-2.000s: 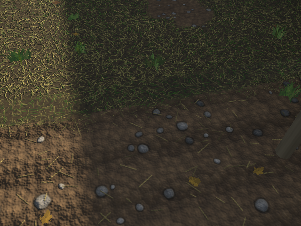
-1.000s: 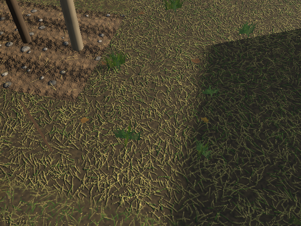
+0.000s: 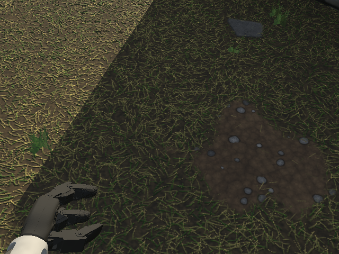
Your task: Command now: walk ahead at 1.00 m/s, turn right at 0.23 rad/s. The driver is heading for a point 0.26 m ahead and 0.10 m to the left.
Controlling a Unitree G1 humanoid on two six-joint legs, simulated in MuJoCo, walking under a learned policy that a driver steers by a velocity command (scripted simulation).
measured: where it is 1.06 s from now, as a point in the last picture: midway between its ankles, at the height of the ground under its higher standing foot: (163, 247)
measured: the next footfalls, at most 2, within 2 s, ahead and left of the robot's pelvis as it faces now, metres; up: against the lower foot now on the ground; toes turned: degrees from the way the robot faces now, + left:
right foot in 0.04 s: +0.24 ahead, -0.06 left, +0.00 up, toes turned -2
left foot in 0.44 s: +0.56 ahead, +0.12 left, +0.00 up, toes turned -2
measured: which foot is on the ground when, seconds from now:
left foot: down 0.00-0.04, up 0.06-0.42, down 0.44-1.00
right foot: up 0.00-0.02, down 0.04-0.46, up 0.48-0.76, down 0.78-1.00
